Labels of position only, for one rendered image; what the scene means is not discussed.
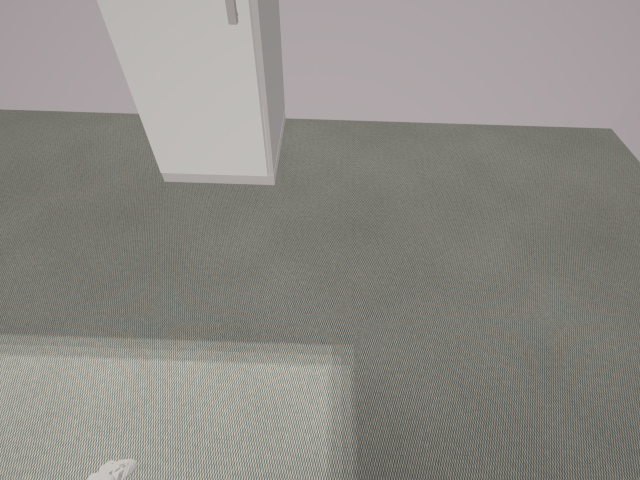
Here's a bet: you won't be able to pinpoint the fridge door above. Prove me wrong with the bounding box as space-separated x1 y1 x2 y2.
97 0 269 176

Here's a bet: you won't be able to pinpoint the left robot hand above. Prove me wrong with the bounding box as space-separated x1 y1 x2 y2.
86 459 137 480

